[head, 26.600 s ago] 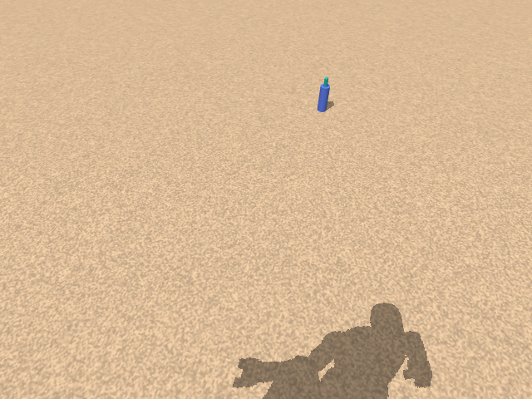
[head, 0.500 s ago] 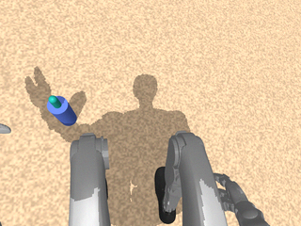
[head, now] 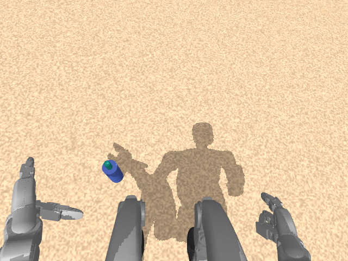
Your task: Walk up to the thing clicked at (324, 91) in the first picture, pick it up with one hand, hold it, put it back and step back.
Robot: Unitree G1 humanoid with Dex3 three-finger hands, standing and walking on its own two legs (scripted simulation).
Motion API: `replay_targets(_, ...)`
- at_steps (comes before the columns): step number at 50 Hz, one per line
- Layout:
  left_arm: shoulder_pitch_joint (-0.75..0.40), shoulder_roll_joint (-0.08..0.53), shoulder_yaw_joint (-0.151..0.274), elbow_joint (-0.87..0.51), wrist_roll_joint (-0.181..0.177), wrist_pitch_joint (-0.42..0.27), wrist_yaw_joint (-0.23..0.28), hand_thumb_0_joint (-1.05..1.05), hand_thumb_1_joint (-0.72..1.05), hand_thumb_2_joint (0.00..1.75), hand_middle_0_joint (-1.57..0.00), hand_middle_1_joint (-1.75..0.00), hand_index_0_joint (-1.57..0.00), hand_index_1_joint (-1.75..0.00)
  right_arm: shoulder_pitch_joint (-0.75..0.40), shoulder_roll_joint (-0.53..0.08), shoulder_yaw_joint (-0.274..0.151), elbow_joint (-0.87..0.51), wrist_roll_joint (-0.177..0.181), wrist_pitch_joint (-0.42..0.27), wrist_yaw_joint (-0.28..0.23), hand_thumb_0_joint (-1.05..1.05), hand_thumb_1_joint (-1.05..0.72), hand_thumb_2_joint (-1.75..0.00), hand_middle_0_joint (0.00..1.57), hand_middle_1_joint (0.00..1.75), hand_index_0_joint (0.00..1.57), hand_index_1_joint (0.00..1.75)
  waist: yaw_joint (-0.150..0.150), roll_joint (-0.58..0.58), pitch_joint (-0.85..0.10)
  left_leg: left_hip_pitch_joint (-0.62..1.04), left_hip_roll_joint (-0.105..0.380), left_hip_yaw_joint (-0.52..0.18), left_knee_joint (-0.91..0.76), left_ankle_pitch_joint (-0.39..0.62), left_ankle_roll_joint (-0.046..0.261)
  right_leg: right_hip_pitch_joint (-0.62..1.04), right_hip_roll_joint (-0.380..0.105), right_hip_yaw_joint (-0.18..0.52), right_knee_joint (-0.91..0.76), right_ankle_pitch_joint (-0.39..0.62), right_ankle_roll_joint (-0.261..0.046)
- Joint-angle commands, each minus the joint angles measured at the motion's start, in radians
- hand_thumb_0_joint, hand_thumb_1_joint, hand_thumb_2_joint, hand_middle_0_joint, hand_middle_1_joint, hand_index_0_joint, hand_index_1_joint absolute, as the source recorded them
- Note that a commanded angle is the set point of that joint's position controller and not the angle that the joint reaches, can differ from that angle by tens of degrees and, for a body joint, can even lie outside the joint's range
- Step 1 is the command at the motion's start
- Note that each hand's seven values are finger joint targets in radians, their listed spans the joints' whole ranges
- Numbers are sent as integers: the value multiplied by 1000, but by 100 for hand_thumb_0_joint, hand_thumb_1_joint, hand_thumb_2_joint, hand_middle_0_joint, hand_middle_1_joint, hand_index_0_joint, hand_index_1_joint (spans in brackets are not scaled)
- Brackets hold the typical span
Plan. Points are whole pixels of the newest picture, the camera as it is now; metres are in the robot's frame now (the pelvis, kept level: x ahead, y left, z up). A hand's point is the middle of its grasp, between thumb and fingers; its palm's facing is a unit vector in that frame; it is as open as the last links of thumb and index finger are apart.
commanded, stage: home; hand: left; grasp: from the side
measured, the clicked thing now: (112, 170) +0.41 +0.24 -0.46
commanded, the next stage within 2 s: none
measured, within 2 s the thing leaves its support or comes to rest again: neither
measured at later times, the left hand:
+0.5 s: hand (52, 206) +0.22 +0.21 +0.08, palm faces +0.14 -0.94 -0.31, open 17.5 cm
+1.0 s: hand (60, 212) +0.21 +0.19 +0.09, palm faces +0.15 -0.95 -0.29, open 17.6 cm
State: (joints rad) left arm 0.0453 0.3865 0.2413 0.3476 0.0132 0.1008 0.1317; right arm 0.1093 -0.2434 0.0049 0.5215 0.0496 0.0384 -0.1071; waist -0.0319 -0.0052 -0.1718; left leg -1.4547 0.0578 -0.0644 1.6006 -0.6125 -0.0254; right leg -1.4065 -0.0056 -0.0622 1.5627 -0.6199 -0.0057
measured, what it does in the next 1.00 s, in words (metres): rises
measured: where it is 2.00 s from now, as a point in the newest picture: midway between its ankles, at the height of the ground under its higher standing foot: outside the picture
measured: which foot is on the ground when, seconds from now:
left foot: down 0.00-1.00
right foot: down 0.00-1.00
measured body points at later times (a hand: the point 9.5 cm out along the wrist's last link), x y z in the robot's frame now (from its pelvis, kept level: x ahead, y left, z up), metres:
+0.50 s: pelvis +0.05 +0.02 +0.13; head +0.07 +0.02 +0.58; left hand +0.21 +0.25 +0.11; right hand +0.21 -0.22 +0.06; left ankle +0.06 +0.13 -0.55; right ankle +0.05 -0.12 -0.55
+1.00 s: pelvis +0.05 +0.00 +0.14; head +0.07 +0.01 +0.59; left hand +0.20 +0.24 +0.11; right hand +0.23 -0.23 +0.07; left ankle +0.06 +0.13 -0.55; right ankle +0.05 -0.12 -0.55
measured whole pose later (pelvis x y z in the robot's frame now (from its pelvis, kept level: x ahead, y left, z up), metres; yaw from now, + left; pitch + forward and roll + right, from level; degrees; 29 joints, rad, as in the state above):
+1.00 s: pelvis +0.05 +0.00 +0.14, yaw +2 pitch +7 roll -2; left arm 0.46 0.21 -0.01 -0.01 -0.01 0.28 0.14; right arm 0.28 -0.21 0.04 0.49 0.02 -0.11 -0.18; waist -0.02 0.03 -0.11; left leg -0.63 0.05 -0.03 0.96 -0.47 -0.02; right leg -0.57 -0.01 -0.06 0.91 -0.47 0.00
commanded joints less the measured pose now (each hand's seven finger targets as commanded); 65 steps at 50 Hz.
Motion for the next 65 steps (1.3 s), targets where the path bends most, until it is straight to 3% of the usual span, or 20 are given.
replay_targets(1, -1, 113, -5, -158, -4, 3, 36, 0, -53, 7, -5, -6, -5, -6, 96, -129, -55, -82, -11, -62, -33, 0, -90, -90, 20, 30, 20, 30, -16, 105, -341, 452, -31, 42, -330, 220, 45, 374, 19, 35, -362, 235, -17)
replay_targets(10, 160, 34, -97, -305, -16, 95, 70, 0, -54, 6, -5, -5, -5, -5, 112, -111, -39, -133, -10, -101, -65, 0, -90, -90, 20, 30, 20, 30, -1, 125, -232, 743, -28, 32, -590, 320, 21, 618, 25, 0, -564, 314, -13)
replay_targets(18, 349, -53, -192, -522, -29, 156, 72, 0, -56, 5, -5, -5, -5, -5, 115, -82, -24, -195, -18, -134, -93, 0, -90, -90, 20, 30, 20, 30, 3, 99, -111, 848, -32, 35, -736, 313, 23, 768, 34, -18, -704, 316, -10)
replay_targets(22, 407, -77, -213, -556, -26, 162, 58, 0, -60, 3, -4, -5, -4, -5, 115, -75, -22, -203, -24, -151, -97, 0, -90, -90, 20, 30, 20, 30, -1, 60, -42, 856, -32, 35, -773, 298, 26, 788, 40, -23, -746, 297, -8)
replay_targets(27, 441, -78, -199, -558, -25, 154, 40, 0, -58, 4, -5, -5, -5, -5, 112, -77, -25, -211, -31, -170, -94, 0, -90, -90, 20, 30, 20, 30, 6, 4, -9, 862, -37, 45, -778, 325, 29, 823, 37, -19, -776, 315, 0)
replay_targets(30, 411, -74, -193, -540, -19, 143, 32, 0, -58, 4, -5, -5, -5, -5, 113, -77, -25, -204, -36, -179, -92, 0, -90, -90, 20, 30, 20, 30, -7, 16, -13, 872, -38, 47, -774, 342, 29, 825, 34, -10, -777, 333, 1)
replay_targets(34, 378, -81, -204, -563, -17, 131, 24, 0, -60, 3, -4, -5, -4, -5, 111, -75, -22, -203, -39, -192, -91, 0, -90, -90, 20, 30, 20, 30, -4, 65, -33, 903, -42, 50, -793, 317, 24, 838, 32, -4, -780, 311, -3)
replay_targets(36, 349, -55, -193, -622, -17, 125, 27, 0, -57, 4, -5, -5, -5, -5, 115, -73, -20, -196, -41, -196, -93, 0, -90, -90, 20, 30, 20, 30, 3, 89, -82, 931, -45, 51, -787, 350, 22, 865, 30, -2, -780, 342, -4)
replay_targets(39, 401, -96, -220, -542, -18, 135, 23, 0, -57, 4, -5, -5, -5, -5, 108, -72, -16, -189, -41, -201, -92, 0, -90, -90, 20, 30, 20, 30, -6, 64, -53, 929, -44, 48, -787, 369, 22, 868, 30, -3, -782, 362, -2)
replay_targets(42, 382, -68, -199, -563, -17, 131, 24, 0, -60, 3, -4, -5, -4, -5, 108, -76, -19, -184, -39, -199, -94, 0, -90, -90, 20, 30, 20, 30, 2, 54, -55, 931, -44, 52, -783, 384, 24, 871, 28, -2, -792, 379, 1)
replay_targets(45, 399, -73, -200, -530, -21, 133, 21, 0, -60, 3, -4, -5, -4, -5, 100, -73, -14, -182, -38, -200, -89, 0, -90, -90, 20, 30, 20, 30, 5, 32, -9, 902, -51, 59, -783, 350, 29, 866, 23, 1, -813, 359, 7)
replay_targets(50, 419, -85, -198, -508, -21, 129, 15, 0, -57, 4, -5, -5, -5, -5, 98, -76, -22, -188, -37, -199, -86, 0, -90, -90, 20, 30, 20, 30, 8, 27, -28, 909, -50, 63, -781, 370, 29, 876, 24, 3, -809, 381, 7)
replay_targets(51, 373, -51, -176, -572, -20, 120, 19, 0, -59, 3, -5, -5, -4, -5, 103, -75, -22, -181, -37, -197, -87, 0, -90, -90, 20, 30, 20, 30, 13, 50, -49, 922, -51, 65, -778, 382, 27, 883, 22, 6, -807, 394, 7)
replay_targets(53, 402, -81, -203, -528, -20, 123, 14, 0, -60, 2, -4, -5, -4, -5, 97, -72, -18, -186, -37, -199, -87, 0, -90, -90, 20, 30, 20, 30, 5, 29, -20, 915, -50, 65, -784, 358, 29, 867, 23, 5, -812, 369, 7)
replay_targets(61, 371, -66, -186, -550, -20, 118, 17, 0, -56, 5, -5, -5, -5, -5, 101, -73, -23, -174, -39, -207, -91, 0, -90, -90, 20, 30, 20, 30, 7, 37, -41, 921, -50, 67, -781, 347, 32, 873, 20, 11, -818, 361, 8)
replay_targets(62, 404, -97, -210, -490, -17, 122, 13, 0, -57, 4, -5, -5, -5, -5, 98, -74, -23, -178, -38, -207, -92, 0, -90, -90, 20, 30, 20, 30, -4, 5, -29, 920, -49, 68, -782, 344, 34, 864, 23, 10, -820, 360, 10)
replay_targets(65, 398, -85, -198, -524, -18, 120, 13, 0, -58, 4, -5, -5, -5, -5, 97, -74, -23, -177, -39, -210, -91, 0, -90, -90, 20, 30, 20, 30, 9, 30, -38, 921, -49, 66, -791, 331, 31, 870, 23, 7, -818, 340, 5)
